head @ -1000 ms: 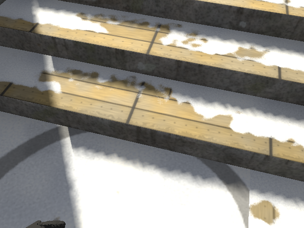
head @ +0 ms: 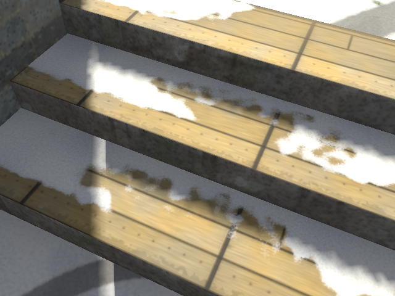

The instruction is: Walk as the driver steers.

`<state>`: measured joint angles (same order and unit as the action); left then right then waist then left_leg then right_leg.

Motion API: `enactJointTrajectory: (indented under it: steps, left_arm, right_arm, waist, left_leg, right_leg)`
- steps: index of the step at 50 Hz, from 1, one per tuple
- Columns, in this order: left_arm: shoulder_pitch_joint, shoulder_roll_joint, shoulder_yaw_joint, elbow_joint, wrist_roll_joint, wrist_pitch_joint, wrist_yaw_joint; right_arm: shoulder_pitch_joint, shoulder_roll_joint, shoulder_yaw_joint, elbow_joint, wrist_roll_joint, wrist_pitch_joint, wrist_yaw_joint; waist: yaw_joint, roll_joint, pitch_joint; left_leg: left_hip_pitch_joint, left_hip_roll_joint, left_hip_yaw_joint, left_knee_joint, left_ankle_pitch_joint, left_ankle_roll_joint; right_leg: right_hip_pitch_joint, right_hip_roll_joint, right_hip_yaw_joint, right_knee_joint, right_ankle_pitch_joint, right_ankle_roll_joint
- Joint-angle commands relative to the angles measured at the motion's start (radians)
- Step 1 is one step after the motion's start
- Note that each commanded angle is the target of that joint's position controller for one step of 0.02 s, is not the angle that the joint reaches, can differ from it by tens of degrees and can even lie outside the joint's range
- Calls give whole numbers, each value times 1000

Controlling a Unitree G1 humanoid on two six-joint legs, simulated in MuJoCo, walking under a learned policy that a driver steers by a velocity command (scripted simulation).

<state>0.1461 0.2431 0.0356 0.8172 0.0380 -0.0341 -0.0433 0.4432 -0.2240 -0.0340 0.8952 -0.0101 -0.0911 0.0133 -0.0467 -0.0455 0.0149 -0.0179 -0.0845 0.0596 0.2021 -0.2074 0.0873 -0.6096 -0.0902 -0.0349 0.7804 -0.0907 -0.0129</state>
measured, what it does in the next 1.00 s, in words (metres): climbs: right foot, then left foot 0.14 m higher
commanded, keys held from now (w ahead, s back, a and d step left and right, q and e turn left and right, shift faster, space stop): w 0.70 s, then w+e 0.30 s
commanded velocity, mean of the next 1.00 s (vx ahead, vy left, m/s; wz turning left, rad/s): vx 0.50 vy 0.00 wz -0.08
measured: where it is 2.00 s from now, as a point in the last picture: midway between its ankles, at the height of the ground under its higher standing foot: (184, 119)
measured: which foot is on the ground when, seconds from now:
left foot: down 0.00-0.16, up 0.18-0.78, down 0.80-1.00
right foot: up 0.00-0.16, down 0.18-0.80, up 0.82-1.00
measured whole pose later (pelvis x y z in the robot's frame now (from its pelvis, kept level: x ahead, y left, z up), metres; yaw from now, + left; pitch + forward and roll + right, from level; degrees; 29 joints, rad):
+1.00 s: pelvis +0.55 +0.09 +0.08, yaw -7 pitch +2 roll +1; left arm 0.21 0.24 0.06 0.88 0.01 -0.10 -0.07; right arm 0.21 -0.19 -0.03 0.93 -0.06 -0.06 0.02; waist 0.01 -0.04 0.03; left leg -0.57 0.03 0.26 0.89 -0.37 0.12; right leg -0.69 0.00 0.09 1.75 -0.01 -0.17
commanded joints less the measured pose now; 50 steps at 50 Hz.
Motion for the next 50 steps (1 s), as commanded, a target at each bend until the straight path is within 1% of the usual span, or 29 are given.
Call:
enactJointTrajectory:
  steps: [1, 5, 7, 8, 9, 10, 11, 12, 13, 15, 18, 23, 24, 28, 32, 34, 35, 37, 38, 39, 40, 41, 42, 43, 45, 47, 48, 49, 50]
  left_arm:
    - [-86, 17, -7, -73, -7, -13, 6]
    - [-82, 37, -3, -69, -3, -18, 27]
    - [99, 52, 12, -5, 2, -33, 43]
    - [249, 84, 27, 45, 14, -43, 54]
    - [397, 189, 52, 65, 35, -50, 65]
    - [388, 271, 73, 74, 19, -41, 58]
    - [291, 188, 64, 58, -21, -32, 48]
    - [188, 115, 43, 37, -27, -31, 39]
    - [153, 68, 31, 36, -19, -32, 34]
    - [168, 37, 21, 64, -25, -46, 45]
    - [265, 52, 26, 120, -22, -64, 40]
    - [364, 46, 20, 160, -20, -64, 45]
    - [406, 48, 19, 180, -13, -61, 51]
    - [529, 71, 27, 228, -3, -70, 72]
    - [530, 43, 11, 268, 15, -74, 74]
    - [527, 42, -1, 295, 2, -66, 81]
    - [544, 32, -7, 329, -19, -56, 92]
    - [417, 16, -23, 265, -56, -42, 82]
    - [391, 107, -11, 233, -57, -54, 65]
    - [372, 212, 20, 218, -57, -68, 49]
    - [318, 291, 53, 214, -80, -79, 30]
    - [372, 192, 42, 204, -91, -101, 10]
    - [407, 44, 25, 153, -88, -104, -5]
    - [430, 29, 36, 157, -52, -93, 5]
    - [325, -31, 33, 101, -13, -49, 31]
    - [234, -59, 25, 51, -5, -17, 49]
    - [208, -84, -10, 58, -17, -55, -38]
    - [188, -78, -7, 50, -23, -75, -69]
    - [160, -95, -19, 43, -35, -89, -77]
  right_arm:
    - [39, -126, -25, -16, -4, -16, -8]
    - [34, -129, -22, 17, -14, -11, -20]
    - [5, -156, -28, 31, -8, -7, -23]
    - [-8, -154, -25, 23, 2, -8, -22]
    - [-20, -105, -10, -17, 6, -11, -23]
    - [117, -17, 2, -11, 19, -5, -18]
    - [34, -100, -15, 2, -19, 9, -19]
    - [-42, -100, -20, -17, -24, 7, -6]
    - [-70, -87, -19, -17, -23, 9, 0]
    - [-45, -58, -15, 1, -35, 31, 12]
    - [-58, -21, -13, 7, -39, 51, 22]
    - [-270, -21, -18, -68, -40, 62, 25]
    - [-297, 14, -7, -75, -37, 70, 17]
    - [-453, 11, -11, -181, -40, 74, -20]
    - [-648, 64, 28, -326, -32, 59, -29]
    - [-752, 87, 60, -415, -26, 50, -20]
    - [-772, 106, 76, -458, -18, 55, -17]
    - [-603, 136, 94, -417, 2, 68, 13]
    - [-452, 93, 67, -372, -1, 69, 11]
    - [-216, 10, 26, -306, 6, 71, 2]
    - [-52, -52, -4, -263, -3, 71, -7]
    - [31, -157, -40, -216, -25, 59, -16]
    - [79, -296, -78, -156, -24, 53, -16]
    - [-73, -255, -75, -169, -21, 55, -8]
    - [-253, -76, -35, -121, -10, 38, -2]
    - [-273, 43, -4, -53, -34, 23, -7]
    - [-234, 89, 32, -7, -59, 12, 12]
    - [-169, 80, 32, 57, -75, 6, 21]
    - [-169, 78, 36, 92, -84, -2, 19]
  waist:
    - [2, 127, 34]
    - [26, 111, 52]
    - [112, 92, -24]
    - [166, 75, -100]
    - [206, -57, -197]
    - [115, -228, -233]
    - [104, -31, -120]
    - [75, -6, -8]
    - [59, 7, 36]
    - [19, -15, 55]
    - [9, -7, 35]
    - [53, -13, 66]
    - [67, -55, 59]
    - [100, -44, 124]
    - [113, 0, 192]
    - [135, -2, 198]
    - [126, -35, 193]
    - [57, 66, 55]
    - [-17, -14, -110]
    - [-124, -95, -289]
    - [-224, -134, -383]
    - [-188, -7, -458]
    - [-121, 364, -553]
    - [-30, 270, -562]
    - [65, 42, -205]
    - [101, 82, -44]
    - [53, 114, -15]
    - [79, 69, -7]
    - [99, 30, -4]
  left_leg:
    - [-22, 268, -112, -32, 453, 107]
    - [4, 300, -121, 57, 597, 107]
    - [13, 266, -86, 285, 827, 84]
    - [-85, 216, -58, 478, 753, 60]
    - [-289, 141, -8, 805, 328, 27]
    - [-559, -2, -28, 1066, -319, 1]
    - [-619, 85, -112, 1109, -260, 12]
    - [-634, 124, -109, 1076, -165, 14]
    - [-623, 141, -94, 1058, -117, 3]
    - [-556, 164, -80, 1016, -36, -23]
    - [-625, 155, -31, 1077, -7, -52]
    - [-834, 195, -16, 996, 96, -84]
    - [-898, 185, 17, 1096, 23, -83]
    - [-1403, 209, -54, 1592, -249, -59]
    - [-1661, 213, -26, 1758, -452, 6]
    - [-1560, 228, 54, 1540, -476, 13]
    - [-1473, 245, 36, 1456, -474, 34]
    - [-752, 183, 149, 1071, -114, 69]
    - [-443, 93, 150, 1077, -83, 68]
    - [-217, 45, 98, 1027, -83, 71]
    - [-93, 38, 22, 833, -80, 79]
    - [74, 224, -305, 654, -211, 110]
    - [150, 516, -838, 271, -31, 133]
    - [48, 508, -961, 156, -88, 78]
    - [-276, 451, -658, 198, -383, 67]
    - [-473, 402, -450, 201, -382, 47]
    - [-508, 386, -401, 210, -271, 2]
    - [-491, 393, -356, 214, -149, -30]
    - [-482, 369, -271, 206, -94, -65]
  right_leg:
    - [45, 33, -36, -90, 46, -7]
    - [153, 74, -52, -157, -63, -57]
    - [361, 138, -77, -274, -81, -90]
    - [566, 116, -49, -319, -41, -112]
    - [769, -150, 246, -365, -19, -165]
    - [870, -365, 646, -477, 83, -311]
    - [732, -310, 595, -512, -176, -302]
    - [595, -258, 485, -567, -291, -273]
    - [526, -210, 414, -610, -268, -242]
    - [443, -136, 267, -643, -81, -195]
    - [478, -120, 179, -611, 207, -207]
    - [553, -109, 145, -619, 207, -205]
    - [611, -122, 161, -604, 230, -218]
    - [841, -258, 290, -639, 3, -304]
    - [840, -234, 213, -661, -69, -231]
    - [750, -182, 132, -762, -28, -192]
    - [717, -183, 106, -806, 76, -182]
    - [396, -120, -6, -866, 507, -187]
    - [399, -143, -7, -686, 1058, -183]
    - [470, -158, 19, -453, 1333, -152]
    - [534, -139, 32, -188, 1383, -106]
    - [384, -54, 73, 157, 869, -61]
    - [175, 194, 102, 634, -183, -13]
    - [131, 149, 247, 890, -99, -34]
    - [26, 37, 99, 949, -9, -43]
    - [-34, 14, 118, 1011, -12, -86]
    - [-114, 37, 277, 1120, 99, -179]
    - [-214, 40, 298, 1088, 147, -221]
    - [-271, 54, 335, 1052, 167, -256]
